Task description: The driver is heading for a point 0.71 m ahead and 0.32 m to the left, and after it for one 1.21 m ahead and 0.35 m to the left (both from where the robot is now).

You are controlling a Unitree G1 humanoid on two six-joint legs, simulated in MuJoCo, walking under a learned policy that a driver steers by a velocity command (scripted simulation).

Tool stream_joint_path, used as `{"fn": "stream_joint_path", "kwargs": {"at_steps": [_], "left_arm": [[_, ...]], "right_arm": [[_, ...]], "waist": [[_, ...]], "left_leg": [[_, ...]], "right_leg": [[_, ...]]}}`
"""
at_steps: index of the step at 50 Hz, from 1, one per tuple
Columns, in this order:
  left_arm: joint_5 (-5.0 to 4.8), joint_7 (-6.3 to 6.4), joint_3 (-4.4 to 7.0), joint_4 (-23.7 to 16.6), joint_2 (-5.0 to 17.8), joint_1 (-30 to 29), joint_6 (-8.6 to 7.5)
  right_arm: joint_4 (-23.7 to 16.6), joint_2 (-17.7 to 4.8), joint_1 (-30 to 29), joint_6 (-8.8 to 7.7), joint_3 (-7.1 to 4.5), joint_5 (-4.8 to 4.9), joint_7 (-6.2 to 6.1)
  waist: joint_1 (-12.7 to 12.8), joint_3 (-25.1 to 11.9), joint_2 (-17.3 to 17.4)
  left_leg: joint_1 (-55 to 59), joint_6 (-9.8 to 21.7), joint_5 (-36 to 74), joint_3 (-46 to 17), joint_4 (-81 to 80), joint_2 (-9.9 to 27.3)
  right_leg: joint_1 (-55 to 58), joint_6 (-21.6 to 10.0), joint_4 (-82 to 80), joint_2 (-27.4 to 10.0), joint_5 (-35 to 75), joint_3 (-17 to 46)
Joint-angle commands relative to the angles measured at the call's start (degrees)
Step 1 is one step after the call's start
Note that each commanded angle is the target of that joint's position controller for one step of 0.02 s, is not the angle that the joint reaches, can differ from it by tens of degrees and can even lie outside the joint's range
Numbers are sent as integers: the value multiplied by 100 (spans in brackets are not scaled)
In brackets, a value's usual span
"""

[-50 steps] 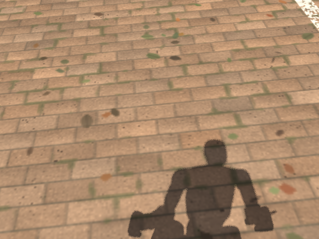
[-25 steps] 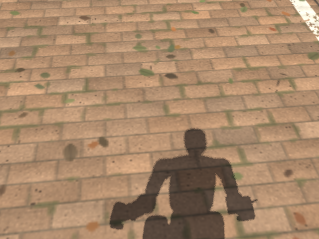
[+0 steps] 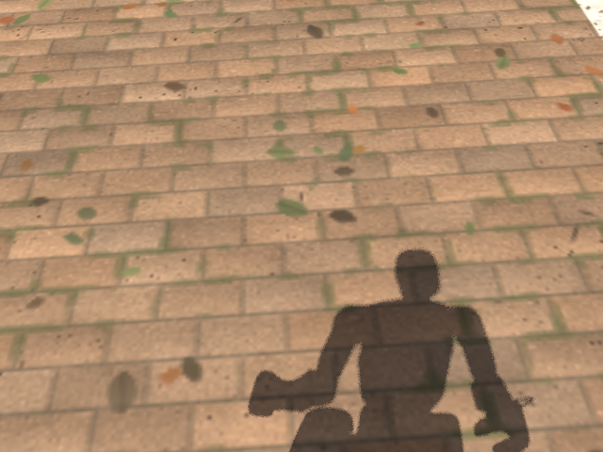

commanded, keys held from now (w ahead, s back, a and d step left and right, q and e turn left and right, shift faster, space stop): w+q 1.00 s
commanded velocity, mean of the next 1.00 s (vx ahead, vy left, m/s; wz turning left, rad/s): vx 0.50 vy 0.00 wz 0.53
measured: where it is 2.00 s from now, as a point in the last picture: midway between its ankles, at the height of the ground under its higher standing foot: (213, 352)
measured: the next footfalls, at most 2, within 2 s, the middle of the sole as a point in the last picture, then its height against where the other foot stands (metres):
left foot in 0.38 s outside the picture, level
right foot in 0.86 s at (299, 359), level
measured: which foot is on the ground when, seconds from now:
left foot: up 0.00-0.36, down 0.38-0.86, up 0.88-1.00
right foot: down 0.00-0.38, up 0.40-0.84, down 0.86-1.00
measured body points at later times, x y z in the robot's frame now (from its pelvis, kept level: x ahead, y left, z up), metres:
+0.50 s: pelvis +0.27 +0.07 -0.01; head +0.31 +0.09 +0.44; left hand +0.30 +0.37 -0.13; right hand +0.48 -0.16 -0.11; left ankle +0.32 +0.15 -0.74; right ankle +0.19 -0.10 -0.64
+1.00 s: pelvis +0.56 +0.12 +0.00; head +0.58 +0.13 +0.44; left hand +0.54 +0.43 -0.10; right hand +0.79 -0.07 -0.12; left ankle +0.42 +0.18 -0.65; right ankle +0.66 +0.05 -0.74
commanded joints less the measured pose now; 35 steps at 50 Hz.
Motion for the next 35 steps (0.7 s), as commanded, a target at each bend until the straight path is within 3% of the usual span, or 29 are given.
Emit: {"fn": "stream_joint_path", "kwargs": {"at_steps": [1,4,8,13,16,17,18,19,20,21,22,23,24,26,28,32,35], "left_arm": [[39,21,187,-161,624,-25,-184],[70,78,240,10,725,55,-211],[26,163,276,125,878,154,-147],[-103,203,368,377,1082,593,63],[-159,257,435,354,1289,455,204],[-169,283,455,328,1358,395,254],[-190,303,450,298,1375,289,293],[-143,325,388,232,1251,292,264],[95,226,112,-72,351,873,124],[-75,138,96,-160,612,475,-131],[-306,76,192,-348,973,-182,-273],[-288,88,159,-410,914,-312,-347],[-129,132,179,-345,911,-318,-356],[-11,133,245,-310,974,-116,-228],[42,136,215,-325,807,-81,-110],[49,134,101,-568,529,-896,-57],[-32,65,74,-715,504,-1438,-107]], "right_arm": [[-316,-319,188,85,-136,3,-35],[-453,-247,-145,123,-141,-36,-54],[-676,-67,-825,52,-69,-65,89],[-1122,-22,-1579,52,-29,-57,267],[-1248,-234,-1363,86,-140,-56,332],[-1186,-391,-943,109,-232,-49,325],[-1014,-638,-173,122,-381,-35,282],[-778,-1030,781,171,-579,-31,175],[-758,-1690,754,162,-689,14,95],[-975,-1362,867,64,-563,-37,123],[-935,-1005,691,-12,-460,-95,140],[-949,-855,368,-59,-415,-77,139],[-1010,-673,-33,-67,-358,-70,134],[-1168,-519,-370,-74,-291,-162,91],[-1146,-622,-341,-90,-317,-121,33],[-1024,-815,-62,-40,-371,-79,-103],[-916,-852,217,16,-381,-59,-133]], "waist": [[-45,-209,-797],[-12,-20,-613],[231,152,-520],[474,395,-419],[166,48,-663],[-100,-239,-752],[-556,-648,-696],[-1021,-1147,-345],[-352,-1545,1278],[-623,-2458,761],[-780,-1690,377],[-537,-1120,-7],[-275,-736,-265],[40,-566,-94],[115,-458,-121],[-150,-207,43],[-402,-186,184]], "left_leg": [[-807,-109,598,-333,28,433],[-1212,-207,1330,-429,-633,409],[-1030,-157,2354,31,-2086,330],[-1399,90,1967,383,-2882,242],[-729,393,1145,814,-2952,-174],[-150,529,873,956,-2920,-400],[937,716,1006,1004,-3189,-639],[2652,981,1200,402,-3455,-475],[4732,1998,633,-2625,-3704,1053],[5257,2473,-224,-4592,-4688,1631],[4808,2099,110,-3800,-4896,1484],[3986,1876,617,-3065,-4877,1240],[3160,1709,1284,-2489,-4907,1000],[2274,1653,2092,-2005,-5127,743],[1797,1671,2579,-1662,-5244,639],[1281,1343,2322,-1096,-5229,197],[1199,1130,1725,-1199,-5114,143]], "right_leg": [[692,-829,-1708,-1538,610,1213],[836,-817,-1814,-1472,1288,567],[1039,-650,-1904,-1335,1443,-145],[2098,-598,-1568,-1705,2012,-417],[2450,-420,-669,-1747,4329,-643],[2430,-356,6,-1703,5126,-704],[2085,-218,1066,-1543,5246,-817],[922,24,2630,-1301,4021,-831],[-1820,418,4764,-193,-1535,-559],[-2636,398,5627,207,-2517,903],[-3129,251,5552,-129,-1983,1114],[-3019,161,5040,-383,-1462,1076],[-2673,194,4508,-570,-1187,1044],[-1994,309,4021,-715,-875,1068],[-1844,504,3521,-698,-700,927],[-1658,726,1819,-433,738,791],[-1220,717,868,-156,1528,761]]}}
